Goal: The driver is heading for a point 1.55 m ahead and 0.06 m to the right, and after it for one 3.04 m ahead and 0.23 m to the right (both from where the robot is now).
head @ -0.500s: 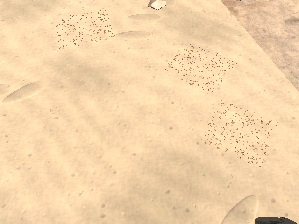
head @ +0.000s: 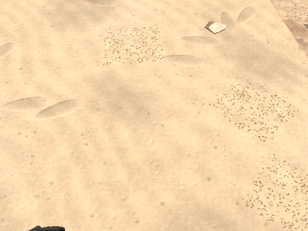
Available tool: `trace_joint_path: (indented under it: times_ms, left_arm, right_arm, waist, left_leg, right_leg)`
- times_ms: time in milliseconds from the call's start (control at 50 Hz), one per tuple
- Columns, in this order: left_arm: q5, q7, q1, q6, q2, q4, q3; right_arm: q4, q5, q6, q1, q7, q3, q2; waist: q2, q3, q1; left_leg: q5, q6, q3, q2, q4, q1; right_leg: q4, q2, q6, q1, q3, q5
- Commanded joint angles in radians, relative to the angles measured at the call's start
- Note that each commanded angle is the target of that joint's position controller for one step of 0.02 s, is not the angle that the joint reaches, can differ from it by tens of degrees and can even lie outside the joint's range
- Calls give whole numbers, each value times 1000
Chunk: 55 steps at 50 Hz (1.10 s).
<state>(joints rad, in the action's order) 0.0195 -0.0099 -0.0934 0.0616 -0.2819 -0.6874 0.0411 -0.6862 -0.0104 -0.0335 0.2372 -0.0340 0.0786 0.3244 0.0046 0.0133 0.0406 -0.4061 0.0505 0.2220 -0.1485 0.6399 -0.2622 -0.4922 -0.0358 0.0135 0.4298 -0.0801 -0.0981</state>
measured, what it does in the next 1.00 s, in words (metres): steps on the spot: left foot, then right foot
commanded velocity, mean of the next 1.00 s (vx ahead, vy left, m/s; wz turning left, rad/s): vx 0.05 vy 0.00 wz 0.25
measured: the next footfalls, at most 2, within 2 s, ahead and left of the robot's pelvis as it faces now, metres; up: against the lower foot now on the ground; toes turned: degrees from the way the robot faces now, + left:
left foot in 0.38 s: +0.04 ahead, +0.14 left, +0.00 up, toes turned +11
right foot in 0.70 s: +0.08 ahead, -0.10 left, +0.00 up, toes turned +13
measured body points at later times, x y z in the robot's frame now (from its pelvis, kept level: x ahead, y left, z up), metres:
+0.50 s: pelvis +0.02 +0.03 +0.01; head +0.04 +0.07 +0.46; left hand +0.09 +0.34 -0.11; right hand +0.22 -0.20 -0.07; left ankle +0.01 +0.13 -0.73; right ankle +0.06 -0.12 -0.68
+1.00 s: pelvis +0.04 +0.03 +0.00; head +0.04 +0.03 +0.45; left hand +0.06 +0.31 -0.12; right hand +0.20 -0.21 -0.12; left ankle +0.00 +0.13 -0.72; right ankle +0.04 -0.11 -0.72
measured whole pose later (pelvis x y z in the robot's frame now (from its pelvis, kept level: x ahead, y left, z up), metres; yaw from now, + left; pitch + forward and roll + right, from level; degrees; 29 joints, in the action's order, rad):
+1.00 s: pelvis +0.04 +0.03 +0.00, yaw +13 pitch +0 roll +0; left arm -0.02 -0.02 -0.27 0.04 -0.25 -0.90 0.04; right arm -0.83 -0.01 0.02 0.25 -0.01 0.06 0.25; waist 0.00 -0.02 0.00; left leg -0.40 0.06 0.02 -0.04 0.60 -0.25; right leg -0.59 0.02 -0.01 0.22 -0.02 -0.41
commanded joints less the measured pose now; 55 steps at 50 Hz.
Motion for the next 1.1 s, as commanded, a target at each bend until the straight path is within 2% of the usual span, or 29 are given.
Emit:
trace_joint_path:
  times_ms: [20,40,60,80,120,160,240,300,360,380,400,420,440,480,540,580,620,680,700,720,740,760,780,800,840,900,980,1040,1100]
  left_arm:
    - [20,-14,-126,-9,-208,41,66]
    - [4,-13,-107,-15,-157,59,53]
    - [2,-15,-76,-23,-121,65,44]
    - [-2,-17,-38,-30,-107,75,37]
    - [3,-23,7,-44,-122,72,40]
    - [7,-29,0,-52,-124,64,45]
    - [-3,-28,-4,-61,-155,48,59]
    - [-20,-15,-10,-66,-173,29,63]
    - [-47,-9,-18,-70,-153,-2,53]
    - [-35,-2,-66,-67,-105,-23,38]
    - [13,8,-91,-59,-38,4,16]
    - [3,-7,18,-61,-109,21,37]
    - [-18,-12,16,-67,-139,13,51]
    - [-14,-22,-43,-81,-131,-36,59]
    - [-19,-21,-81,-82,-97,-63,52]
    - [-23,-18,-54,-79,-68,-63,37]
    - [-25,-16,-34,-79,-70,-60,31]
    - [-23,-12,-85,-75,-71,-90,27]
    - [-10,-11,-97,-71,-87,-99,26]
    - [0,-14,-109,-70,-132,-100,31]
    - [-13,-14,-98,-70,-192,-120,49]
    - [-19,-7,-85,-67,-137,-122,42]
    - [-12,-4,-78,-63,-102,-128,31]
    - [-6,-6,-66,-58,-97,-136,29]
    - [-14,-11,-89,-51,-90,-158,26]
    - [-27,-22,-108,-37,-98,-157,26]
    - [-42,-17,-129,11,-96,-153,25]
    - [-47,-3,-126,37,-82,-139,20]
    - [-46,16,-125,65,-66,-118,14]
  right_arm:
    - [85,3,20,129,3,9,85]
    - [62,-3,13,110,2,33,161]
    - [57,-10,-4,60,-2,44,175]
    - [53,-13,-22,43,-6,45,162]
    - [70,-14,-37,28,-4,34,110]
    - [87,-15,-35,11,-2,25,73]
    - [117,-1,-26,-38,12,10,50]
    - [110,2,-25,-23,25,12,64]
    - [73,11,-21,48,37,16,64]
    - [79,18,-21,54,32,21,102]
    - [113,24,-24,-3,18,33,192]
    - [117,55,-6,10,24,22,152]
    - [105,61,13,-24,27,12,126]
    - [91,35,36,-91,26,1,91]
    - [69,29,43,-112,20,-17,43]
    - [55,26,39,-107,20,-16,42]
    - [34,26,31,-88,21,-12,56]
    - [6,12,27,-108,22,-19,40]
    - [-9,9,32,-86,24,-21,33]
    - [-19,23,42,-63,27,-25,24]
    - [-25,28,50,-24,34,-17,35]
    - [-33,33,50,-77,32,-19,42]
    - [-32,28,46,-114,29,-16,42]
    - [-35,25,40,-126,22,-18,25]
    - [-53,20,21,-105,13,-13,28]
    - [-61,4,29,-80,8,-3,37]
    - [-77,-9,89,-38,23,0,23]
    - [-82,-13,118,-10,35,1,27]
    - [-95,-21,135,72,45,13,76]
  waist:
    - [-307,-267,-7]
    - [-187,-219,-28]
    - [-122,-170,-36]
    - [-97,-131,-31]
    - [-130,-77,-18]
    - [-170,-83,-32]
    - [-173,-136,-57]
    - [-183,-139,-56]
    - [-149,-113,-11]
    - [-31,-110,-26]
    - [262,-97,-85]
    - [225,-85,10]
    - [180,-56,-14]
    - [162,-44,-45]
    - [137,-71,-66]
    - [135,-76,-45]
    - [134,-80,-24]
    - [114,-70,-58]
    - [84,-71,-61]
    - [27,-83,-42]
    - [-86,-73,7]
    - [-77,-65,-36]
    - [-65,-48,-44]
    - [-67,-42,-41]
    - [-63,-26,-42]
    - [-32,87,-41]
    - [-16,92,-37]
    - [14,77,-32]
    - [96,44,-22]
  left_leg:
    - [-347,-68,-59,20,418,-317]
    - [-270,-101,-52,74,547,-347]
    - [-190,-121,-73,96,601,-366]
    - [-143,-136,-86,115,617,-359]
    - [-61,-148,-140,135,570,-307]
    - [-35,-152,-182,141,478,-282]
    - [-9,-132,-203,179,268,-170]
    - [21,-102,-230,164,118,-84]
    - [220,-32,-259,128,-196,110]
    - [327,11,-119,222,-277,209]
    - [508,134,158,459,-304,229]
    - [454,243,209,516,-345,85]
    - [410,234,149,471,-353,54]
    - [407,158,45,385,-334,77]
    - [611,152,-32,343,-296,92]
    - [620,150,-44,329,-273,123]
    - [616,168,-10,347,-262,144]
    - [536,143,5,330,-248,115]
    - [469,103,2,310,-252,81]
    - [380,59,-25,271,-236,40]
    - [298,28,-87,206,-254,28]
    - [260,-1,-122,179,-233,74]
    - [245,-6,-131,175,-218,82]
    - [257,-3,-133,179,-213,87]
    - [24,11,-151,150,-210,62]
    - [-281,48,-117,161,-210,-55]
    - [-251,78,-65,196,-193,-54]
    - [-196,104,-28,207,-204,-16]
    - [27,159,94,272,-205,114]
  right_leg:
    - [94,507,-311,-516,-541,600]
    - [105,455,-300,-472,-481,459]
    - [99,388,-253,-417,-350,362]
    - [117,338,-226,-349,-262,284]
    - [167,273,-210,-234,-138,194]
    - [186,260,-223,-243,-73,198]
    - [178,304,-251,-265,-30,245]
    - [160,321,-251,-266,-29,207]
    - [78,280,-166,-172,12,62]
    - [-32,220,-76,-74,76,-90]
    - [-208,87,34,93,193,-402]
    - [-366,84,47,84,83,-518]
    - [-454,91,45,80,53,-483]
    - [-485,100,54,90,36,-386]
    - [-456,98,80,12,38,-306]
    - [-318,99,84,-34,51,-298]
    - [-216,91,82,-76,60,-316]
    - [62,80,60,-207,72,-118]
    - [132,96,42,-287,46,33]
    - [114,154,18,-357,-10,200]
    - [42,152,-15,-333,15,156]
    - [57,131,-30,-267,21,37]
    - [77,125,-24,-239,19,-9]
    - [88,121,-15,-225,19,-15]
    - [88,94,-22,-201,41,-254]
    - [79,95,-66,-92,12,-567]
    - [56,122,-112,-77,-48,-551]
    - [15,102,-128,-80,-42,-469]
    - [-145,47,-115,-12,36,-236]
